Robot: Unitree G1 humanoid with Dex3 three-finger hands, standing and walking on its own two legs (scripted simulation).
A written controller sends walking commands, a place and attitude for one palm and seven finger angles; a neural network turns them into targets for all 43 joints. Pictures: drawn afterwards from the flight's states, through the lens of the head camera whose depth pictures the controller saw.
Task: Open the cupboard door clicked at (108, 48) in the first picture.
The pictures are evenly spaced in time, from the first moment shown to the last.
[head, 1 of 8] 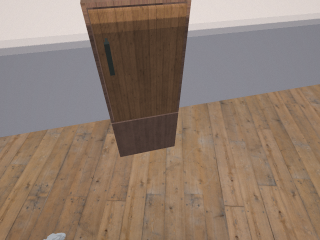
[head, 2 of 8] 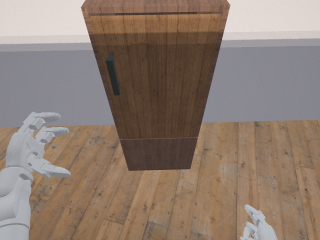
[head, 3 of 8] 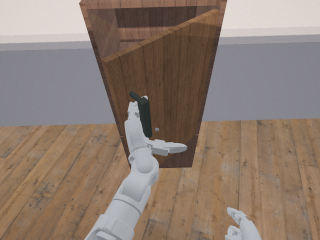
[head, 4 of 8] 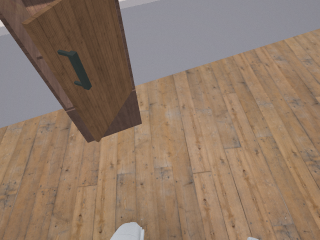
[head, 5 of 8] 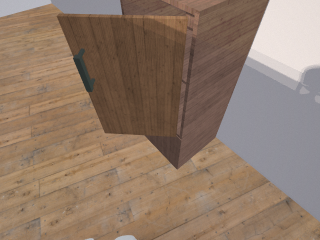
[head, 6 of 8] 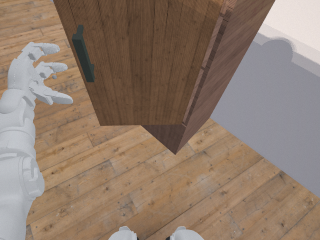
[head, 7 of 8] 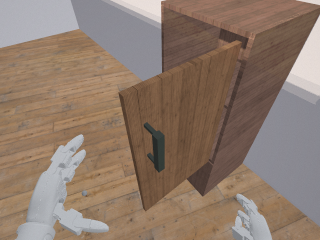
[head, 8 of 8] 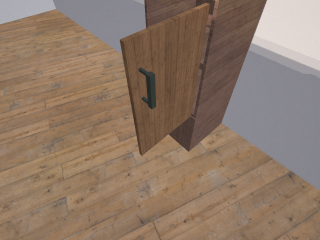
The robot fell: no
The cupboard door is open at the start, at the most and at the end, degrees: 0 93 92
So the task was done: yes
